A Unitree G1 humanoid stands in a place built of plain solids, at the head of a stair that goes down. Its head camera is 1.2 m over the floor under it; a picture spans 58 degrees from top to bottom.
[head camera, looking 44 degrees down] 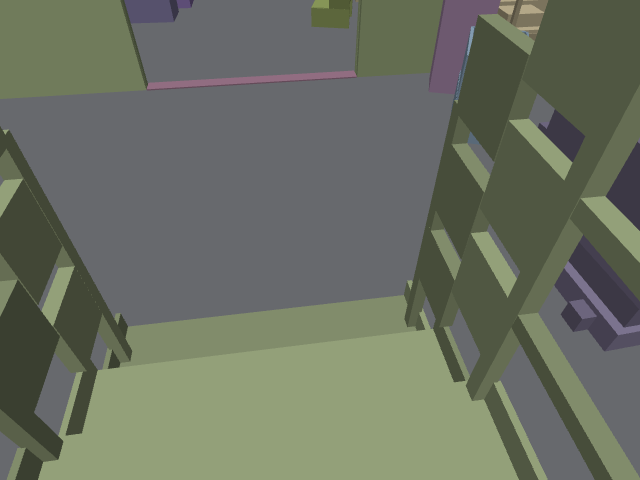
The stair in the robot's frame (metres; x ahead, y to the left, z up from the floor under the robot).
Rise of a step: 0.17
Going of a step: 0.30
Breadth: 1.25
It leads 8 degrees to the left of straight ahead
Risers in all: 3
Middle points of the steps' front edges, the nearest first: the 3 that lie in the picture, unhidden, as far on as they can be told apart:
0.56 0.13 0.00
0.85 0.17 -0.17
1.15 0.22 -0.34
